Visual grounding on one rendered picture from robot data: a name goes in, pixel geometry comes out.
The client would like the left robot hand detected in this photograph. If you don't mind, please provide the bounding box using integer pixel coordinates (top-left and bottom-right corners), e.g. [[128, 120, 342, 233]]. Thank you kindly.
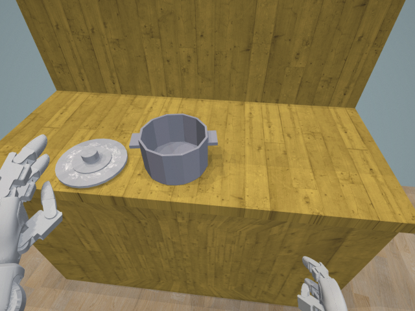
[[0, 134, 62, 264]]

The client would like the table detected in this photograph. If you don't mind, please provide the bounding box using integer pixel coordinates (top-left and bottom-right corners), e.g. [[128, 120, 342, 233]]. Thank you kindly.
[[0, 0, 415, 307]]

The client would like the pot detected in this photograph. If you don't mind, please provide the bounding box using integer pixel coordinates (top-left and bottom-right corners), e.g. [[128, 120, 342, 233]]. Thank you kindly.
[[129, 113, 218, 185]]

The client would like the right robot hand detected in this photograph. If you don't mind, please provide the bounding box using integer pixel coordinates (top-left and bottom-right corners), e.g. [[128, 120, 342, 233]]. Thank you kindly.
[[297, 256, 348, 311]]

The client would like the lid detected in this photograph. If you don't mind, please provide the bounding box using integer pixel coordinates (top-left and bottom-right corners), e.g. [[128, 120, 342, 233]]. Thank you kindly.
[[55, 139, 128, 189]]

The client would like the left robot forearm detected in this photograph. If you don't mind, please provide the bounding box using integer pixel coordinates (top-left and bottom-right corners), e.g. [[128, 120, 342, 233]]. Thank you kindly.
[[0, 263, 27, 311]]

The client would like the knob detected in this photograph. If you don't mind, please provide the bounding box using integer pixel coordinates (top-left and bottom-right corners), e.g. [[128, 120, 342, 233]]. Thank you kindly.
[[80, 146, 99, 163]]

